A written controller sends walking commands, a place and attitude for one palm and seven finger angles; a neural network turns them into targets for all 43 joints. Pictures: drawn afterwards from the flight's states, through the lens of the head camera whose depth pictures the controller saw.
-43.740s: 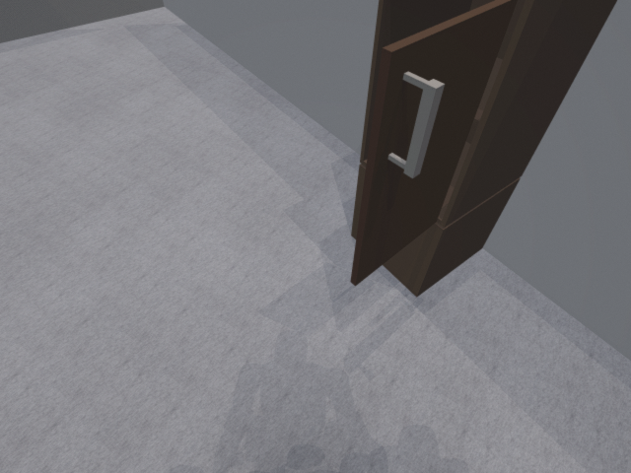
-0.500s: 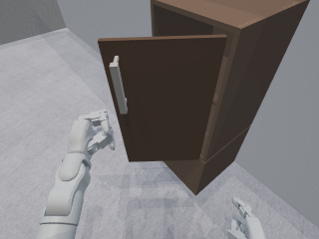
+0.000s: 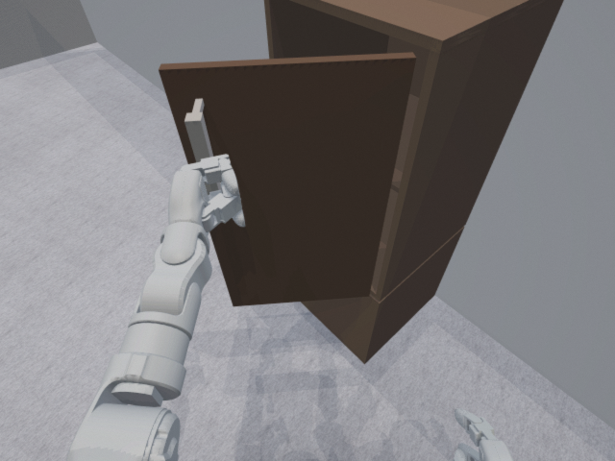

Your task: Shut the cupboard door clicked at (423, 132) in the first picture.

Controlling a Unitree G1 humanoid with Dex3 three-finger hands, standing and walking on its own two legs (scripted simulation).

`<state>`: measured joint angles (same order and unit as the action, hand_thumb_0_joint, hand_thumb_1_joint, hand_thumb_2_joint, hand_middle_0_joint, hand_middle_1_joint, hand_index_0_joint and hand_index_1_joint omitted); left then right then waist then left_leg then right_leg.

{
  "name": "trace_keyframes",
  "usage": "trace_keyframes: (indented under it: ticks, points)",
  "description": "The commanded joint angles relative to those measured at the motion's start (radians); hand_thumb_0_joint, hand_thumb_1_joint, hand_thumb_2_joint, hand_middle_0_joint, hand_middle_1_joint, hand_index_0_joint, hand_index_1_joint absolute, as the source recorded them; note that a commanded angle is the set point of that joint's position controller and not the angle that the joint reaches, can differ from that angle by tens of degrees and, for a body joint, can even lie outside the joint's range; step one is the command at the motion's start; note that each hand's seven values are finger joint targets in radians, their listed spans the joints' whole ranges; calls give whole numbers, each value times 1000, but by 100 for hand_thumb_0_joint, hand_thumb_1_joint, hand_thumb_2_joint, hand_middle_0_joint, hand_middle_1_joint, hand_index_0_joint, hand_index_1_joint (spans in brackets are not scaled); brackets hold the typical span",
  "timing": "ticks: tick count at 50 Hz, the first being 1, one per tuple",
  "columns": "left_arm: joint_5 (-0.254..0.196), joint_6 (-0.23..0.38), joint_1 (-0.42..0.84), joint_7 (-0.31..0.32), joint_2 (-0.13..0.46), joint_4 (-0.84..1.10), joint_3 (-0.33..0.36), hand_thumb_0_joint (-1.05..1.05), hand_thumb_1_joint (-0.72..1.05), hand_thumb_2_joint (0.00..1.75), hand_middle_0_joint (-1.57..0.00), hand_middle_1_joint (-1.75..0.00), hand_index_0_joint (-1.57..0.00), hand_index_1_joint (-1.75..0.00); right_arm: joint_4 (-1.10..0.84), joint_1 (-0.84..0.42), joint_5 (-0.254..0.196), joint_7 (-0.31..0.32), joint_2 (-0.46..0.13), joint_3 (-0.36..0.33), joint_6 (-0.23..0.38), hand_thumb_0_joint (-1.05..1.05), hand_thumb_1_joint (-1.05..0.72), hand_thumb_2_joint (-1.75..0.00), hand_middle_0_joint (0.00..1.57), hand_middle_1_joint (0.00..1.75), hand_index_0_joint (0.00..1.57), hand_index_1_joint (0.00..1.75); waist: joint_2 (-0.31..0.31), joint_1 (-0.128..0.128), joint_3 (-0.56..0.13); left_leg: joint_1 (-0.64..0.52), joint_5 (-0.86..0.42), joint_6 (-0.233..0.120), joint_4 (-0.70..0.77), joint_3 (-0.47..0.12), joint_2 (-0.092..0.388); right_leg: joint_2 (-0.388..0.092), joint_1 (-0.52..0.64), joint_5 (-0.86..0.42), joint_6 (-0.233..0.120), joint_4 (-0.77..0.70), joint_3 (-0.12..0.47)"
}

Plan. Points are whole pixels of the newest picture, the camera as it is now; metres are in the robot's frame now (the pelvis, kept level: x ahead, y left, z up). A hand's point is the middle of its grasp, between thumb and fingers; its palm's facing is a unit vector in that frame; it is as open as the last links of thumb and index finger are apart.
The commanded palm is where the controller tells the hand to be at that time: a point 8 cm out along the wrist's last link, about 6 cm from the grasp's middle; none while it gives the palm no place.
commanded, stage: bring the fist close to the handle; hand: left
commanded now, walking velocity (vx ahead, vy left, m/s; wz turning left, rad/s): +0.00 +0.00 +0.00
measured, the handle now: (209, 159) +0.50 +0.17 +0.14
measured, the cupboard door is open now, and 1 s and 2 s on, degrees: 52 44 32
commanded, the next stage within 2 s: push the door shut along its arc in 0.42 s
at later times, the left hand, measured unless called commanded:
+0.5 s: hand (232, 196) +0.42 +0.12 +0.14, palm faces +0.10 -1.00 +0.01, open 3.1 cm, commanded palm +0.38 +0.17 +0.14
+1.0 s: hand (236, 171) +0.47 +0.12 +0.14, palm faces -0.02 -1.00 -0.02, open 3.1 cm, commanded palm +0.46 +0.17 +0.14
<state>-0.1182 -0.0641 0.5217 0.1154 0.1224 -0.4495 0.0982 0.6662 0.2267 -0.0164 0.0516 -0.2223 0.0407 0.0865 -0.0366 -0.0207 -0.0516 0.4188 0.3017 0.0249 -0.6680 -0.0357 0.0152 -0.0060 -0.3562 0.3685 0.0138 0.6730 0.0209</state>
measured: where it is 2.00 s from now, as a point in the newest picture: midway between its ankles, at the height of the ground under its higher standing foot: outside the picture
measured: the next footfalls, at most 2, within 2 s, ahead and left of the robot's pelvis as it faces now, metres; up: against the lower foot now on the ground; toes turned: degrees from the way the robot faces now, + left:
none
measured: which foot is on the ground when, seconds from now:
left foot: down 0.00-1.00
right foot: down 0.00-1.00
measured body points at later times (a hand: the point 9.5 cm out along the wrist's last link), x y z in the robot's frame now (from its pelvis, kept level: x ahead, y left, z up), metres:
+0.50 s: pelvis +0.00 -0.01 +0.00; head +0.01 -0.02 +0.45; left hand +0.41 +0.17 +0.14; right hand +0.11 -0.26 -0.11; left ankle +0.03 +0.14 -0.72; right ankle -0.01 -0.13 -0.72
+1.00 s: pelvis +0.00 +0.01 -0.01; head +0.04 +0.01 +0.44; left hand +0.47 +0.18 +0.14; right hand +0.06 -0.24 -0.13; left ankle +0.03 +0.14 -0.72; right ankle -0.01 -0.13 -0.72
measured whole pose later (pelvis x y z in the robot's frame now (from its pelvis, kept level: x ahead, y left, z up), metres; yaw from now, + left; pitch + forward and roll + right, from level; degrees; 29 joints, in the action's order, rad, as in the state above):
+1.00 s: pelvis +0.00 +0.01 -0.01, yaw +0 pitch +9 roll -1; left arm -0.12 0.19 0.91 -0.05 0.27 -1.04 0.19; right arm 0.71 0.33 -0.02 0.03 -0.24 0.02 0.08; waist -0.03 -0.08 -0.06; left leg 0.57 0.31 0.01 -0.73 -0.03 0.01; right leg -0.01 -0.50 0.37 0.03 0.72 0.02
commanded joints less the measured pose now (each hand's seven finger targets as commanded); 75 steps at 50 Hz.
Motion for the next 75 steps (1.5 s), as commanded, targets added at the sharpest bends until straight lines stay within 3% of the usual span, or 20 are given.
trace_keyframes:
  ticks: [1,3,8,12,18,22,26,28,30,36,40,43,44,45,53,54,61,69,72,75]
  points:
    - [10,103,517,15,154,100,71,0,90,90,-130,-150,-130,-150,-122,-35,3,9,-116,-49,24,0,-90,-90,20,30,20,30,72,-20,-264,-164,-192,-37,61,49,-26,26,-6,-295,-21,-107,-54]
    - [9,131,466,12,196,63,121,0,90,90,-130,-150,-130,-150,-127,-15,5,6,-121,-57,20,0,-90,-90,20,30,20,30,94,5,-300,-153,-211,-38,58,53,-26,30,31,-321,-22,-103,-52]
    - [10,210,405,-15,210,93,137,0,90,90,-130,-150,-130,-150,-144,12,6,-8,-122,-70,18,0,-90,-90,20,30,20,30,77,21,-372,-161,-271,-43,47,74,-29,30,92,-429,-22,-81,-45]
    - [2,219,429,-42,207,77,119,0,90,90,-130,-150,-130,-150,-141,15,-4,-8,-126,-73,12,0,-90,-90,20,30,20,30,107,-3,-276,-128,-203,-51,57,81,-29,31,44,-377,-12,-109,-38]
    - [-14,233,513,-56,179,118,73,0,90,90,-130,-150,-130,-150,-133,7,-9,5,-127,-77,17,0,-90,-90,20,30,20,30,65,-28,-280,-169,-153,-57,60,72,-30,38,8,-288,-13,-134,-36]
    - [-15,235,537,-55,173,66,70,0,90,90,-130,-150,-130,-150,-118,8,-9,6,-126,-75,22,0,-90,-90,20,30,20,30,70,-33,-285,-166,-141,-54,60,66,-31,35,-10,-273,-14,-127,-39]
    - [-6,226,490,-45,189,18,100,0,90,90,-130,-150,-130,-150,-124,8,-8,0,-124,-72,16,0,-90,-90,20,30,20,30,56,-11,-306,-154,-154,-49,64,69,-32,31,10,-284,-18,-115,-42]
    - [-2,222,472,-48,244,-25,142,0,90,90,-130,-150,-130,-150,-123,21,-6,1,-134,-71,10,0,-90,-90,20,30,20,30,107,-7,-293,-135,-159,-51,64,66,-29,32,20,-294,-16,-117,-42]
    - [4,228,569,-59,244,-40,121,0,90,90,-130,-150,-130,-150,-122,19,-9,2,-131,-67,3,0,-90,-90,20,30,20,30,106,-31,-258,-123,-137,-52,65,64,-29,30,-8,-279,-13,-118,-38]
    - [0,277,736,-110,228,-92,78,0,90,90,-130,-150,-130,-150,-110,40,-12,6,-133,-69,8,0,-90,-90,20,30,20,30,25,-62,-309,-172,-163,-47,43,48,-25,36,-52,-294,-24,-94,-40]
    - [-7,293,837,-139,231,-221,67,0,90,90,-130,-150,-130,-150,-81,76,-14,6,-143,-69,15,0,-90,-90,20,30,20,30,33,-90,-298,-159,-133,-42,36,29,-22,39,-108,-248,-25,-87,-49]
    - [-6,313,888,-152,262,-294,88,0,90,90,-130,-150,-130,-150,-60,118,-8,5,-158,-76,23,0,-90,-90,20,30,20,30,51,-101,-344,-168,-159,-42,22,17,-22,42,-119,-260,-26,-70,-54]
    - [-6,323,909,-157,271,-286,93,0,90,90,-130,-150,-130,-150,-61,120,-8,2,-159,-77,24,0,-90,-90,20,30,20,30,14,-100,-380,-187,-189,-39,16,16,-20,40,-120,-286,-29,-59,-52]
    - [-7,323,903,-165,237,-317,69,0,90,90,-130,-150,-130,-150,-60,126,-8,-2,-156,-77,26,0,-90,-90,20,30,20,30,18,-102,-389,-188,-197,-38,10,16,-22,41,-124,-294,-29,-53,-55]
    - [2,359,960,-203,373,-449,173,0,90,90,-130,-150,-130,-150,-40,210,5,-13,-184,-87,19,0,-90,-90,20,30,20,30,35,-111,-404,-131,-221,-40,-11,12,-18,48,-143,-306,-30,-30,-53]
    - [6,366,973,-209,368,-433,163,0,90,90,-130,-150,-130,-150,-44,208,5,-17,-181,-86,18,0,-90,-90,20,30,20,30,-9,-113,-412,-140,-230,-38,-16,15,-17,47,-153,-315,-29,-25,-51]
    - [17,370,1054,-247,384,-496,149,0,90,90,-130,-150,-130,-150,-33,255,8,-22,-195,-96,8,0,-90,-90,20,30,20,30,-10,-156,-385,-108,-191,-41,-31,12,-12,54,-211,-276,-26,-28,-50]
    - [33,370,1163,-277,499,-554,201,0,90,90,-130,-150,-130,-150,-12,310,17,-19,-212,-94,7,0,-90,-90,20,30,20,30,-36,-194,-439,-81,-199,-47,-61,5,-10,52,-237,-281,-20,-15,-39]
    - [40,359,1166,-295,504,-612,197,0,90,90,-130,-150,-130,-150,-11,324,18,-23,-216,-95,5,0,-90,-90,20,30,20,30,-1,-209,-421,-40,-175,-51,-69,7,-10,52,-245,-273,-17,-15,-37]
    - [37,355,1187,-316,543,-618,222,0,90,90,-130,-150,-130,-150,-19,334,20,-23,-219,-94,1,0,-90,-90,20,30,20,30,-39,-203,-460,-39,-199,-50,-77,10,-12,52,-229,-302,-19,-5,-32]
